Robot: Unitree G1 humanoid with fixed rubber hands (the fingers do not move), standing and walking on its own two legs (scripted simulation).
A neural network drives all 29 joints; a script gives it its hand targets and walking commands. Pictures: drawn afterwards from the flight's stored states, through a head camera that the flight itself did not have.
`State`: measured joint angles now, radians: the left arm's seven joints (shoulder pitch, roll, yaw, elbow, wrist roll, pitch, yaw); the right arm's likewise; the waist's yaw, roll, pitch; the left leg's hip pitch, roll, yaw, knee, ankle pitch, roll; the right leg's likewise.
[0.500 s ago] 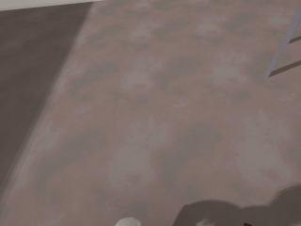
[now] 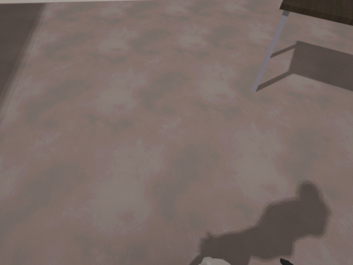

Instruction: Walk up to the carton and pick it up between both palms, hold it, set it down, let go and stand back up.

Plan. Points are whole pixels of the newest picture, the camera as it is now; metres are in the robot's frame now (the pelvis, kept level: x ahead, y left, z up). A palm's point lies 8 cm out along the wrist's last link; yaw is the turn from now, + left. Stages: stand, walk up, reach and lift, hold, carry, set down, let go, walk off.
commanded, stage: walk up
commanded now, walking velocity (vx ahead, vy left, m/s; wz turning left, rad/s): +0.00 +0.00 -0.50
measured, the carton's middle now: out of the picture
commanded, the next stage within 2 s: none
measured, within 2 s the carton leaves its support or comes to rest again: neither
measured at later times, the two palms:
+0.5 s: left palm (118, 258) +0.16 +0.16 -0.11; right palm out of the picture -0.06 -0.31 -0.15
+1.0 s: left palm (111, 248) +0.19 +0.19 -0.14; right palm out of the picture +0.04 -0.31 -0.10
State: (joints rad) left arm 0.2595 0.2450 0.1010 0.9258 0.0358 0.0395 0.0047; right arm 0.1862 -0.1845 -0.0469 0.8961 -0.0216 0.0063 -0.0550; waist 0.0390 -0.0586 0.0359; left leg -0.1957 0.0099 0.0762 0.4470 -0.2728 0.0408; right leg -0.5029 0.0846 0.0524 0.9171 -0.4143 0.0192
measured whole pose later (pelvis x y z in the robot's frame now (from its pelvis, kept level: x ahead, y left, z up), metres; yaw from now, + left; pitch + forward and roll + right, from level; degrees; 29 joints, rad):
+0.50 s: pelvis -0.02 -0.05 +0.00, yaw -16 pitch +1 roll +1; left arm 0.13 0.21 0.05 0.85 0.01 0.01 0.01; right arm 0.25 -0.27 -0.07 0.90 -0.02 0.04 -0.02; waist -0.03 0.05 0.08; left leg -0.43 0.11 0.10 1.05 -0.48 -0.07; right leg -0.24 0.02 -0.05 0.51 -0.29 -0.06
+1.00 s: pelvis +0.06 -0.04 +0.00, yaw -29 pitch +1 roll +0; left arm 0.36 0.26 0.08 0.92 0.03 -0.01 -0.03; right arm 0.20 -0.21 -0.05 0.83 -0.03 -0.07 -0.01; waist 0.04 -0.04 -0.02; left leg -0.18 0.03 0.12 0.46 -0.29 0.01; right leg -0.38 0.04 0.05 0.90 -0.41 -0.04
